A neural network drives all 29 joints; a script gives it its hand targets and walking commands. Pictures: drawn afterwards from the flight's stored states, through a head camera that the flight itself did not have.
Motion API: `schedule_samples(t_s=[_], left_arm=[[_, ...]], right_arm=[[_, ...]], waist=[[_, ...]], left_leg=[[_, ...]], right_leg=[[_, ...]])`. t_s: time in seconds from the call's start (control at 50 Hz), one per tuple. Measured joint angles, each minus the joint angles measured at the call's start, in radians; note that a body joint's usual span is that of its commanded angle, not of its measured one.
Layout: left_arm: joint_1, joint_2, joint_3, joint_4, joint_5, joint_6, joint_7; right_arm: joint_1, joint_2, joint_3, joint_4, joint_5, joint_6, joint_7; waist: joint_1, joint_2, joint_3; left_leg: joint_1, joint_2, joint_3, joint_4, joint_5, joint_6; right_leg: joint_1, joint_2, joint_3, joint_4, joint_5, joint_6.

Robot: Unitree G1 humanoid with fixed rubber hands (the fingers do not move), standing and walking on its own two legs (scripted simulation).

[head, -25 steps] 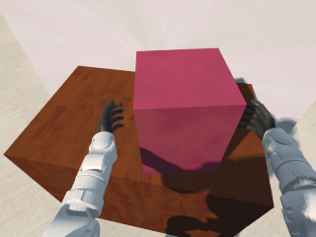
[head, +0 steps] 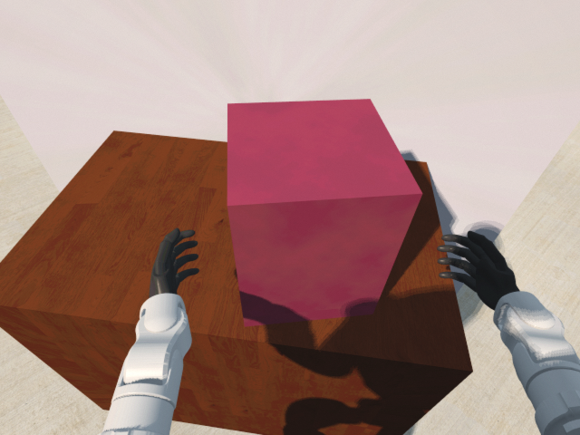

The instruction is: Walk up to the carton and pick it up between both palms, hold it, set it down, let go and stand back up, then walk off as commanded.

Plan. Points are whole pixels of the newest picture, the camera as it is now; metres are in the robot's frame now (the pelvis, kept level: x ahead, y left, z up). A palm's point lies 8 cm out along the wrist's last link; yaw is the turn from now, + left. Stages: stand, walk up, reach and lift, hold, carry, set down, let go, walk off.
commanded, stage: set down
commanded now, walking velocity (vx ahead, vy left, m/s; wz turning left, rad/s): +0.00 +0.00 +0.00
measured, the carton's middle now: (305, 216) +0.47 +0.04 +0.04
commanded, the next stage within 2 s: none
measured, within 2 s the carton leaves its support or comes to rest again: neither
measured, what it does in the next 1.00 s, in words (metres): stands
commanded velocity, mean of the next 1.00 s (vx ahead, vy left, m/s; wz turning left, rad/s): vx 0.00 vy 0.00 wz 0.00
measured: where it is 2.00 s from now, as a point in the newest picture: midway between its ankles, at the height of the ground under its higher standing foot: outside the picture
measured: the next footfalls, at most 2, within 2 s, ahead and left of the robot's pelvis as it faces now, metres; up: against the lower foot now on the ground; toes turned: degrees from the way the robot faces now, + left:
none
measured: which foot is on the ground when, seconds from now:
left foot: down 0.00-1.00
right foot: down 0.00-1.00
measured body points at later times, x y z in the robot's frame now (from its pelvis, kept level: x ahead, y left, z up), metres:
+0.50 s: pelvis +0.00 +0.01 +0.00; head +0.00 +0.01 +0.45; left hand +0.26 +0.20 +0.05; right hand +0.30 -0.27 +0.04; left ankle +0.02 +0.15 -0.75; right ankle +0.01 -0.08 -0.75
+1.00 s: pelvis +0.02 +0.01 +0.00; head +0.00 +0.02 +0.45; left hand +0.22 +0.19 +0.04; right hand +0.23 -0.28 +0.03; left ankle +0.02 +0.15 -0.75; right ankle +0.01 -0.08 -0.75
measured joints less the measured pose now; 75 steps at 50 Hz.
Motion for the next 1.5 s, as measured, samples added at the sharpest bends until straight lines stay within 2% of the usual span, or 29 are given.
schedule_samples(t_s=[0.18,0.24,0.32,0.4,0.5,0.66,0.76,1.0,1.18,1.26,1.32,1.38,1.5], left_arm=[[0.114,-0.013,-0.071,-0.110,-0.023,0.029,0.030],[0.138,-0.024,-0.080,-0.133,-0.011,0.037,0.036],[0.220,-0.032,-0.096,-0.223,0.002,0.039,0.034],[0.271,-0.032,-0.097,-0.238,0.008,0.032,0.039],[0.302,-0.029,-0.112,-0.263,-0.008,0.018,0.057],[0.366,-0.058,-0.119,-0.276,0.026,0.015,0.045],[0.462,-0.049,-0.151,-0.362,-0.002,-0.006,0.056],[0.586,-0.060,-0.172,-0.446,0.026,-0.033,0.058],[0.613,-0.046,-0.165,-0.404,0.040,-0.030,0.055],[0.593,-0.035,-0.163,-0.378,0.042,-0.030,0.050],[0.585,-0.030,-0.159,-0.381,0.021,-0.026,0.052],[0.585,-0.022,-0.171,-0.386,0.009,-0.027,0.053],[0.604,-0.032,-0.154,-0.368,0.040,-0.023,0.039]], right_arm=[[0.112,0.010,-0.043,-0.081,-0.004,0.005,0.021],[0.143,0.007,-0.057,-0.101,-0.002,0.009,0.027],[0.223,0.002,-0.062,-0.166,0.009,-0.005,0.027],[0.283,-0.011,-0.064,-0.198,0.020,-0.014,0.031],[0.337,-0.026,-0.072,-0.237,0.029,-0.021,0.040],[0.430,-0.035,-0.059,-0.295,0.031,-0.024,0.040],[0.502,-0.039,-0.076,-0.364,0.031,-0.043,0.050],[0.651,-0.064,-0.078,-0.448,0.037,-0.065,0.060],[0.691,-0.020,-0.090,-0.487,-0.002,-0.045,0.053],[0.686,-0.002,-0.100,-0.486,-0.024,-0.026,0.039],[0.680,0.004,-0.111,-0.494,-0.038,-0.015,0.034],[0.673,0.003,-0.131,-0.500,-0.035,-0.006,0.038],[0.684,-0.003,-0.135,-0.466,-0.031,0.001,0.040]], waist=[[-0.009,0.002,0.003],[-0.012,-0.002,0.014],[-0.024,-0.005,0.026],[-0.036,-0.001,0.021],[-0.034,0.002,0.008],[-0.035,-0.012,0.028],[-0.045,-0.021,0.035],[-0.062,-0.022,0.044],[-0.067,-0.023,0.057],[-0.056,-0.020,0.059],[-0.059,-0.014,0.064],[-0.062,-0.011,0.056],[-0.054,-0.018,0.053]], left_leg=[[0.024,-0.004,0.006,0.008,-0.008,0.002],[0.038,-0.004,0.011,0.007,-0.010,0.003],[0.066,-0.003,0.012,-0.003,-0.012,0.001],[0.075,-0.003,0.013,-0.003,-0.016,0.002],[0.073,-0.001,0.026,0.004,-0.023,0.003],[0.107,-0.002,0.033,-0.007,-0.027,0.005],[0.104,0.000,0.029,0.009,-0.039,0.000],[0.152,0.000,0.026,0.011,-0.054,0.000],[0.159,0.003,0.047,0.008,-0.050,0.001],[0.154,0.002,0.054,0.007,-0.050,0.004],[0.148,-0.001,0.047,0.008,-0.047,0.003],[0.139,-0.004,0.043,0.011,-0.051,0.006],[0.163,-0.005,0.041,-0.012,-0.054,0.006]], right_leg=[[0.024,-0.004,0.007,0.003,-0.003,0.002],[0.036,-0.004,0.012,0.004,-0.005,0.003],[0.066,-0.002,0.013,-0.011,-0.004,0.002],[0.075,-0.003,0.014,-0.011,-0.006,0.004],[0.064,-0.001,0.027,0.003,-0.013,0.003],[0.089,-0.001,0.035,0.005,-0.022,0.003],[0.092,0.001,0.032,0.013,-0.031,0.001],[0.145,0.001,0.031,0.004,-0.040,0.002],[0.137,0.004,0.052,0.016,-0.036,0.002],[0.127,0.004,0.060,0.018,-0.033,0.005],[0.126,0.001,0.055,0.016,-0.033,0.007],[0.120,-0.002,0.052,0.014,-0.035,0.010],[0.153,0.000,0.051,-0.024,-0.031,0.013]])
